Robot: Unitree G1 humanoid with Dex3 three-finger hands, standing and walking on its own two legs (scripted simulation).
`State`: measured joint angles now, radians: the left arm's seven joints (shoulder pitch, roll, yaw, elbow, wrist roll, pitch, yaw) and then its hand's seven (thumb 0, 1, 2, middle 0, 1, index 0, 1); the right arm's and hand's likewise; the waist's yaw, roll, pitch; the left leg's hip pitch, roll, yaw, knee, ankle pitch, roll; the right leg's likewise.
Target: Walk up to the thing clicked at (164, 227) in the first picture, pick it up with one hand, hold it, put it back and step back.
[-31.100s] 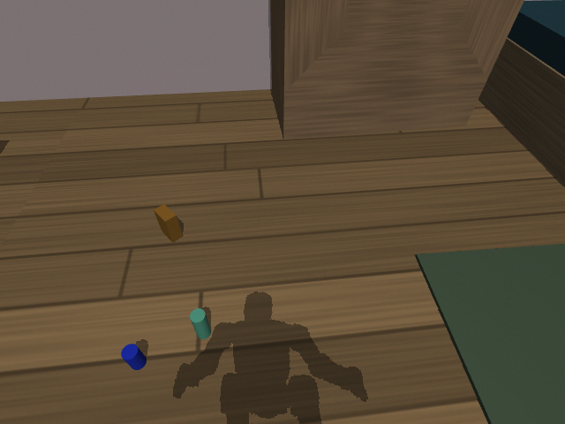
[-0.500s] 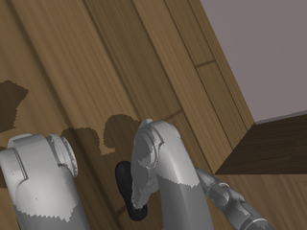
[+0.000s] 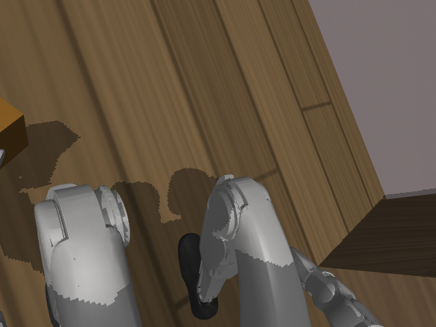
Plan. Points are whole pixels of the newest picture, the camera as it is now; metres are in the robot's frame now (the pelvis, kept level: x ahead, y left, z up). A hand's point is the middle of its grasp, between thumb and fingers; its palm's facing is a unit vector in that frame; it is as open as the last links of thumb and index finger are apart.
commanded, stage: settle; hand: left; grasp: from the side
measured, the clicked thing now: out of the picture +0.41 +0.31 -0.19
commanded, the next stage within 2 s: lift in 1.42 s
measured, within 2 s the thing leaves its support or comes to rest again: neither
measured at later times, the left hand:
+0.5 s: hand out of the picture +0.36 +0.32 -0.05, palm faces +0.41 -0.91 -0.05, open 9.9 cm
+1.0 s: hand out of the picture +0.38 +0.31 +0.01, palm faces +0.39 -0.92 -0.05, open 9.9 cm
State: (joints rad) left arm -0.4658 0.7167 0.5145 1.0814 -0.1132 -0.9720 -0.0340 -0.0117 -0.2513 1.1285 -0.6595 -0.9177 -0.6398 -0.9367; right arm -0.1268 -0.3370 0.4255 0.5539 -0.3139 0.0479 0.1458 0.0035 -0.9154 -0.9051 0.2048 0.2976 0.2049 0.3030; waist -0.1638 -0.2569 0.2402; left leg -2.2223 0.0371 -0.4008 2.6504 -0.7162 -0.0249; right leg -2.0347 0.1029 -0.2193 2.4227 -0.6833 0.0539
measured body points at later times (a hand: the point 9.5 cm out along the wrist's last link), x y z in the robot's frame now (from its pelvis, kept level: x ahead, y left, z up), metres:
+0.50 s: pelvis +0.01 -0.02 +0.03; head +0.19 +0.13 +0.42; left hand +0.33 +0.37 -0.04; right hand +0.23 -0.23 -0.06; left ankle +0.08 +0.13 -0.25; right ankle +0.13 -0.13 -0.25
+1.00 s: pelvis +0.02 -0.03 +0.06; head +0.21 +0.07 +0.45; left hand +0.35 +0.35 +0.02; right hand +0.22 -0.26 -0.06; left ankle +0.08 +0.13 -0.25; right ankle +0.13 -0.13 -0.25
